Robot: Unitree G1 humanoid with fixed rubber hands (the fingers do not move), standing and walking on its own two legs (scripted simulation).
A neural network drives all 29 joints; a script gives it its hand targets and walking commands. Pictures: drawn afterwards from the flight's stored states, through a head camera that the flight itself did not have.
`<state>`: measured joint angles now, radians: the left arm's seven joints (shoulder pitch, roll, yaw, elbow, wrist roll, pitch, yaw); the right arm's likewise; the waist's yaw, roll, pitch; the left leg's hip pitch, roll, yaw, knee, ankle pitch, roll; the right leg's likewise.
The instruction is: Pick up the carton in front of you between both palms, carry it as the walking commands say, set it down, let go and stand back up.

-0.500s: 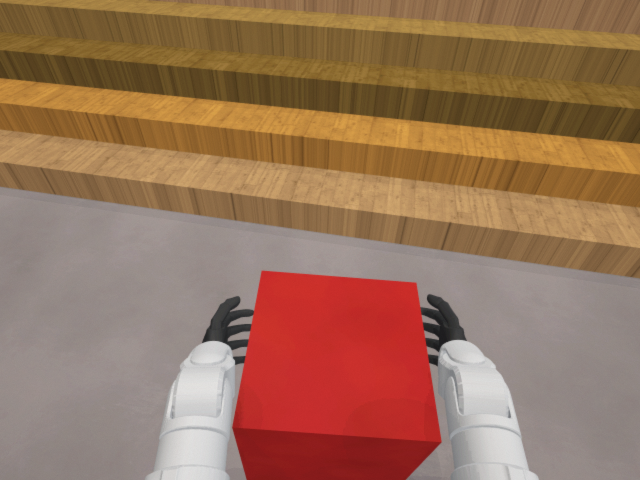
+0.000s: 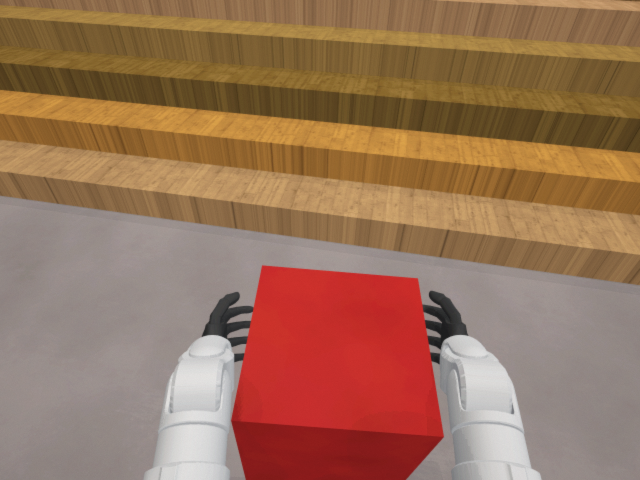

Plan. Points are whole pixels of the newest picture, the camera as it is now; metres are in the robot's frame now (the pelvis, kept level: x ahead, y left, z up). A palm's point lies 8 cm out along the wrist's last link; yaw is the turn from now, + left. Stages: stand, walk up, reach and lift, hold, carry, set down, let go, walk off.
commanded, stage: hold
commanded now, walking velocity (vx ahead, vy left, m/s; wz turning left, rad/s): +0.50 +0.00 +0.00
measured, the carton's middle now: (329, 384) +0.28 +0.00 -0.03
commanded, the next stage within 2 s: carry in 0.02 s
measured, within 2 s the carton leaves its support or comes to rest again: neither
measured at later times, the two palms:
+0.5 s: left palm (241, 262) +0.40 +0.13 +0.09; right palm (451, 263) +0.40 -0.17 +0.09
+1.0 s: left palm (301, 171) +0.69 +0.06 +0.06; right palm (450, 175) +0.68 -0.24 +0.06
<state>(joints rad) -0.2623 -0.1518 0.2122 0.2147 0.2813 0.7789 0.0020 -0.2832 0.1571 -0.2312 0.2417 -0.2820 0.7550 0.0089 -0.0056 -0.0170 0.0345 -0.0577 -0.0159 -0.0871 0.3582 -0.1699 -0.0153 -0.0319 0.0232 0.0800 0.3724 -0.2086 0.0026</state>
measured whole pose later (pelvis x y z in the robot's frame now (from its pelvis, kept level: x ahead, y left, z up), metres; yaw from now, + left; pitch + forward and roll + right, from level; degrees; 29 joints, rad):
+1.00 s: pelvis +0.41 -0.08 -0.01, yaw -1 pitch +4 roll +1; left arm -0.18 -0.14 0.12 -0.29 0.12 1.20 0.09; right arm -0.19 0.14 -0.14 -0.30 -0.11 1.21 -0.09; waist 0.00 0.01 -0.06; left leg -0.35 0.09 0.07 1.08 -0.42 0.00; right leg -0.40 -0.05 -0.26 0.53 -0.20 -0.09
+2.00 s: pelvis +1.06 -0.16 -0.01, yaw -2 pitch +6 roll +1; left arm -0.87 0.03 0.25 0.07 0.05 1.37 0.13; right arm -0.90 -0.03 -0.26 0.06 -0.06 1.38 -0.14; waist 0.03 0.01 0.07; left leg -0.58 0.04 0.03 1.18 -0.38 0.06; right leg -0.42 -0.01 -0.18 0.54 -0.23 -0.11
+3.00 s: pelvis +1.77 -0.22 +0.26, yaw -1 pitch +3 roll +5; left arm -0.97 0.07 0.34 0.16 0.06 1.31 0.11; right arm -0.92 0.02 -0.23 0.08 -0.12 1.32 -0.15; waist -0.11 -0.02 0.05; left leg -0.66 -0.10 0.23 0.92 -0.24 0.22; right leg -0.58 0.11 0.14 1.89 -0.22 -0.07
